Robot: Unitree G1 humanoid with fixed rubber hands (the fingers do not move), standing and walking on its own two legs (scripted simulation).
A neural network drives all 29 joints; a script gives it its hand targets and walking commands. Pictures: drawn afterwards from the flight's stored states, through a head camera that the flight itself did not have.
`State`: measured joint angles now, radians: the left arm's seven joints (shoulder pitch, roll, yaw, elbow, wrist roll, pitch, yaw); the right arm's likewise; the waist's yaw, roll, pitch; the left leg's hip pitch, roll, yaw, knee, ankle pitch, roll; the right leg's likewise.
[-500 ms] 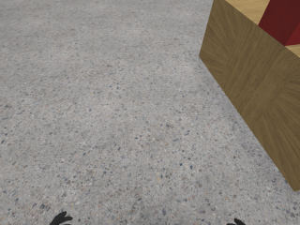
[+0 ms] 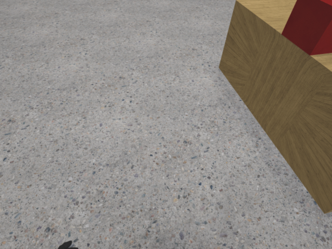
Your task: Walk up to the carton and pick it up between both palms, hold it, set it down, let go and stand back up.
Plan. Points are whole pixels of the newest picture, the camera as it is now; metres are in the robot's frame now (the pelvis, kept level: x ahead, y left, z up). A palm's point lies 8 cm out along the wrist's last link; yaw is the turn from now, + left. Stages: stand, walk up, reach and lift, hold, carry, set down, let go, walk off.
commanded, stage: stand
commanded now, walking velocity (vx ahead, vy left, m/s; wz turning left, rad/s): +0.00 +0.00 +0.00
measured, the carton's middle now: (328, 21) +1.28 -0.89 +0.03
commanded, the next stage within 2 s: walk up in 0.74 s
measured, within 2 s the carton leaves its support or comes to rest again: neither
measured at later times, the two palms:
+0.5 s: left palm out of the picture +0.08 +0.27 -0.12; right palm out of the picture +0.08 -0.26 -0.12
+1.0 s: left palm out of the picture +0.07 +0.27 -0.11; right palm out of the picture +0.07 -0.26 -0.12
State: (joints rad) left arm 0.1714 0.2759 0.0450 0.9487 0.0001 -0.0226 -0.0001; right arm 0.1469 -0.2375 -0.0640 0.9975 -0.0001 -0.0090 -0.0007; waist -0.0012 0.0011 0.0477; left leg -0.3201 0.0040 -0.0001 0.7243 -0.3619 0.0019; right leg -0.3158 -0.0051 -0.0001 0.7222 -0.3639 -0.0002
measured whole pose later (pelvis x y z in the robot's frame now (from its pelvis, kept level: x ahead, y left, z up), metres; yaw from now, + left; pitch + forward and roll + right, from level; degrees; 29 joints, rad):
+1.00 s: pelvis -0.01 +0.00 +0.01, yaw -1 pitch -2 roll +0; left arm 0.16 0.28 0.03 1.02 0.00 -0.02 -0.01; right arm 0.13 -0.24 -0.06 1.04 0.00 -0.01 0.01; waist 0.01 0.01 0.04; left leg -0.31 0.01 0.01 0.67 -0.34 0.01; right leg -0.32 0.00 0.01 0.68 -0.34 0.00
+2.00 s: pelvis +0.38 -0.15 +0.02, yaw -37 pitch -4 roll -2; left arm 0.28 0.39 0.06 0.94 0.00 -0.08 0.01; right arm 0.17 -0.38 -0.13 0.83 0.00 -0.04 0.08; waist -0.07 0.07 0.07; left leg -0.16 0.02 0.17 0.50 -0.28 0.07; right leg -0.37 -0.07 0.06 1.07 -0.28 0.01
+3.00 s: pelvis +0.79 -0.39 -0.01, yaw -59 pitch -2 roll +1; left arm 0.29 0.40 0.06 0.84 0.00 -0.11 0.09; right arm 0.20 -0.39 -0.11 0.70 0.00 0.04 0.08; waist -0.07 0.08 0.16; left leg -0.32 0.03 0.17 0.78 -0.43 0.05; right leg -0.45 -0.02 -0.01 0.82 -0.28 -0.01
